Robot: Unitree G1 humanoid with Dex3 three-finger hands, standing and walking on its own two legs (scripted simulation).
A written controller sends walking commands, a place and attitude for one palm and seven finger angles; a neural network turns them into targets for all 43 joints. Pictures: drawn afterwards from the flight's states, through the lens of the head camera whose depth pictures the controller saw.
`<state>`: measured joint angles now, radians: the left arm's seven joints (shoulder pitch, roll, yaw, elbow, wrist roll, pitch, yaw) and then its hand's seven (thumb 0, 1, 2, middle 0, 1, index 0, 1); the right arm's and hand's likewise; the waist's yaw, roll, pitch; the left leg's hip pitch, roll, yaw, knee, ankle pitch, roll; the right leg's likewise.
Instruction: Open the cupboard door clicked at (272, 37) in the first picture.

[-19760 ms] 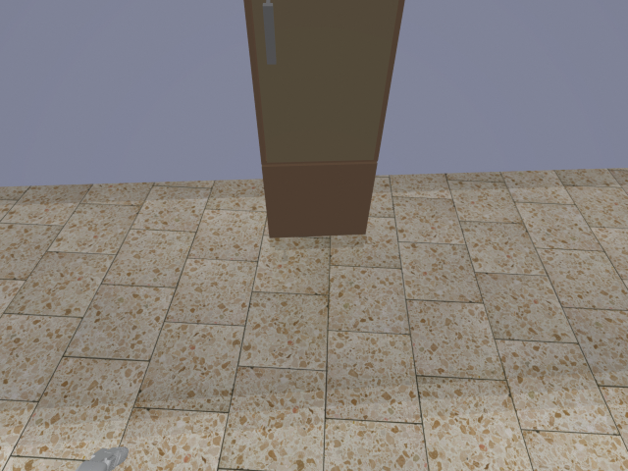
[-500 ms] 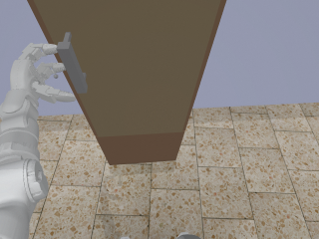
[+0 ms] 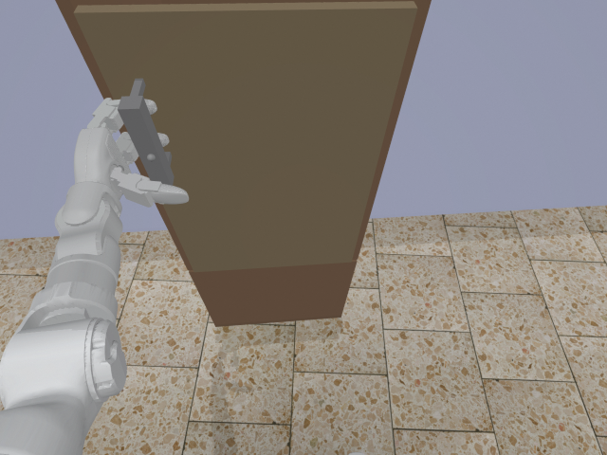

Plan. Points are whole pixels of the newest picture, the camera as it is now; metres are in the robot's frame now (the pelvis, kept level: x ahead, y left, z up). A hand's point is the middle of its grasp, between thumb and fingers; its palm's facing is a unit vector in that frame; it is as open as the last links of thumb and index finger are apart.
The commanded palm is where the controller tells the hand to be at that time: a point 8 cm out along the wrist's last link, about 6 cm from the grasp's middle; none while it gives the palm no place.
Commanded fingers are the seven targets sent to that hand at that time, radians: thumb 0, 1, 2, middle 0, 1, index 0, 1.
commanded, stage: slide the fingers in behind the handle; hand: left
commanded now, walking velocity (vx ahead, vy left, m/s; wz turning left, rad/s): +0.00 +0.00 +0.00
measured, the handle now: (152, 136) +0.52 +0.19 +0.12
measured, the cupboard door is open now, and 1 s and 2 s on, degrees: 0 0 25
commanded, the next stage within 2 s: close the thumb around the handle in 0.48 s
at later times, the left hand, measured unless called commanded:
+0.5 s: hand (152, 160) +0.46 +0.18 +0.13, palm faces +0.05 -1.00 +0.00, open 14.0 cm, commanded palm +0.44 +0.23 +0.12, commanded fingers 0.00 -0.50 0.30 -0.30 -1.20 -0.30 -1.20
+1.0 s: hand (149, 160) +0.47 +0.19 +0.12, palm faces +0.05 -1.00 +0.02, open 9.1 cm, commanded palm +0.44 +0.23 +0.12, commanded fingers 0.00 0.73 0.83 -0.39 -1.33 -0.39 -1.33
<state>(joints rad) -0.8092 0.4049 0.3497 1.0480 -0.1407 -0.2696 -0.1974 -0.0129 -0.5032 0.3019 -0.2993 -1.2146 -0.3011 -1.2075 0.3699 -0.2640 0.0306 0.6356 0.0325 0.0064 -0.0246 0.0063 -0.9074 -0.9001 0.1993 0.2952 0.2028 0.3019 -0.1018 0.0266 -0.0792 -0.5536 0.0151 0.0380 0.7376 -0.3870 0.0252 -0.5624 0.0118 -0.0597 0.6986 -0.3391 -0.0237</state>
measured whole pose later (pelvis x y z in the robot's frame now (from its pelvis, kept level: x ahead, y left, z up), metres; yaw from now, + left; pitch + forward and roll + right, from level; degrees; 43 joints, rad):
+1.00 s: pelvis -0.01 +0.00 +0.00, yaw +0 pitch +12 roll -1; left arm -0.83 0.42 0.36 1.09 -0.14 -0.29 -0.20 0.00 0.20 0.60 -0.35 -1.28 -0.35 -1.28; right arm 0.39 -0.27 0.03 0.65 0.03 -0.01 -0.03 0.01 -0.91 -0.90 0.20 0.30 0.20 0.30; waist -0.11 0.02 -0.07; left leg -0.57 0.01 0.04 0.75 -0.38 0.03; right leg -0.58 0.01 -0.05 0.70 -0.32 -0.02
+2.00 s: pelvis +0.00 -0.01 +0.01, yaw +1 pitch +4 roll +0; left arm -0.12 -0.04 0.00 0.09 -0.10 -0.03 0.32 0.02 0.63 0.75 -0.32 -1.35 -0.36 -1.33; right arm 0.19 -0.23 0.01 0.57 0.01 -0.03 0.02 0.01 -0.91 -0.90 0.20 0.29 0.20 0.30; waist 0.02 0.04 -0.06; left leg -0.36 0.00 0.03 0.64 -0.35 0.01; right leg -0.38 0.00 -0.06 0.65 -0.33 -0.03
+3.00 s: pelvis -0.01 -0.03 +0.01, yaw +3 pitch -2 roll +0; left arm 0.10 -0.07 -0.28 -0.13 0.04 0.11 0.57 0.00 -0.31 0.38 -0.31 -1.19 -0.31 -1.20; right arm 0.14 -0.18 0.02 0.60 -0.03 0.07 0.01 0.01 -0.91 -0.90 0.20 0.29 0.20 0.30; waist 0.01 0.06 -0.02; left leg -0.25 0.01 -0.03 0.62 -0.34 -0.01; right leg -0.25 0.01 -0.12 0.61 -0.33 -0.06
